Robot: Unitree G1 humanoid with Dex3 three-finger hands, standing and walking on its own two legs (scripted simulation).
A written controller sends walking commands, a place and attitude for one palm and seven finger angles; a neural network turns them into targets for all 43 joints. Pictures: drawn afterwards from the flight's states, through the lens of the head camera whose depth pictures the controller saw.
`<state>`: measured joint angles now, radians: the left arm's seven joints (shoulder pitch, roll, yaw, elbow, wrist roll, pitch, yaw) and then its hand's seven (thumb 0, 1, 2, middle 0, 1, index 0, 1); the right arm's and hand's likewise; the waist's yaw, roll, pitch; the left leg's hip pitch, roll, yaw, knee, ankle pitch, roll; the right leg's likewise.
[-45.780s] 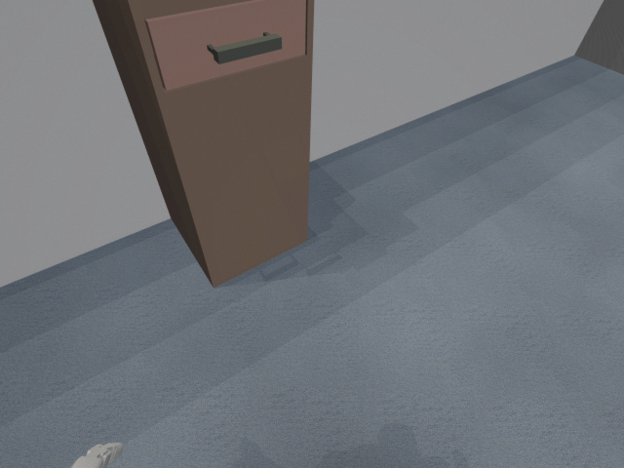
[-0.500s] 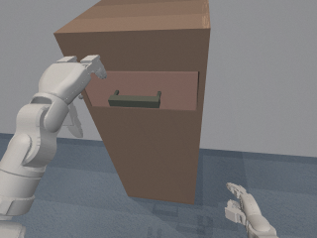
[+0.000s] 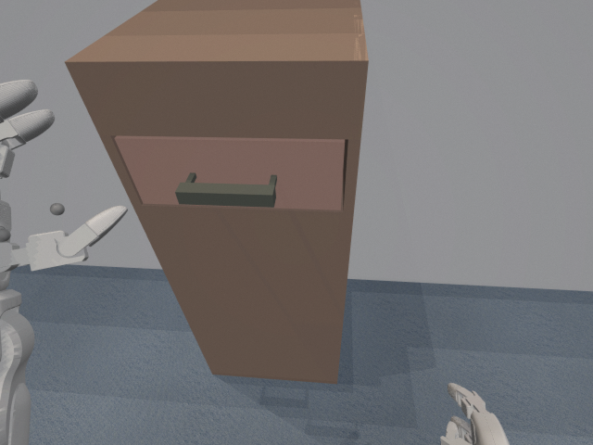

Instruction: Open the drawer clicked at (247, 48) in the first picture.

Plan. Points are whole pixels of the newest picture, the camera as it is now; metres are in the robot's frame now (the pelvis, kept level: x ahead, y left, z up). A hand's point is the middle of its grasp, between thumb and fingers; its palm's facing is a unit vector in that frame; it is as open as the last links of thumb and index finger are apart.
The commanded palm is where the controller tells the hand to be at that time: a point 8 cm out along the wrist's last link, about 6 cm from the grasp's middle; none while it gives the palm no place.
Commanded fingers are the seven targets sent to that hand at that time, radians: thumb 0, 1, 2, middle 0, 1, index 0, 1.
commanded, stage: draw the hand back to the body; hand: left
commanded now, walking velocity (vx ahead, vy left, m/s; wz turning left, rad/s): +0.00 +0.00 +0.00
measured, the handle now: (229, 186) +0.49 +0.17 +0.10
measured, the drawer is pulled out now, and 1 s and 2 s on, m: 0.00 0.00 0.00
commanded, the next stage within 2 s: step back with the hand held close in 0.48 s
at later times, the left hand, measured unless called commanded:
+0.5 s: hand out of the picture +0.16 +0.24 +0.29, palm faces +0.57 -0.78 -0.27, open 7.6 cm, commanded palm +0.11 +0.28 +0.29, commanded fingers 0.00 0.90 0.90 -0.20 -0.30 -0.20 -0.30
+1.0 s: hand out of the picture +0.14 +0.24 +0.27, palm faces +0.47 -0.71 -0.53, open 7.5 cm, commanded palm +0.08 +0.30 +0.29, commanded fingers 0.00 0.90 0.90 -0.20 -0.30 -0.20 -0.30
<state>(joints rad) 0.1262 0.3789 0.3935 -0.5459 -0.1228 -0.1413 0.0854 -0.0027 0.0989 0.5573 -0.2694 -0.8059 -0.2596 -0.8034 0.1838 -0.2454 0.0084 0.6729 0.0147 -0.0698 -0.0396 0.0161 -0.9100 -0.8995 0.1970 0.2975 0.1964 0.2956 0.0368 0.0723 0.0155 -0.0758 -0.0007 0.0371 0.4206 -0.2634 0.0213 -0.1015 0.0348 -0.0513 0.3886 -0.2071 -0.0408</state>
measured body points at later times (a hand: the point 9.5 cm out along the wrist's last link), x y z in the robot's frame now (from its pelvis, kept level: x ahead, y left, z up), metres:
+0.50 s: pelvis -0.02 +0.00 +0.00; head -0.05 -0.03 +0.45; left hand +0.12 +0.27 +0.30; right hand +0.19 -0.20 -0.08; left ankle -0.02 +0.10 -0.74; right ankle +0.01 -0.09 -0.74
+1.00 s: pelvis -0.05 +0.02 -0.01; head -0.03 +0.03 +0.44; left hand +0.11 +0.27 +0.30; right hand +0.11 -0.23 -0.09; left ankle -0.02 +0.10 -0.74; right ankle +0.01 -0.09 -0.74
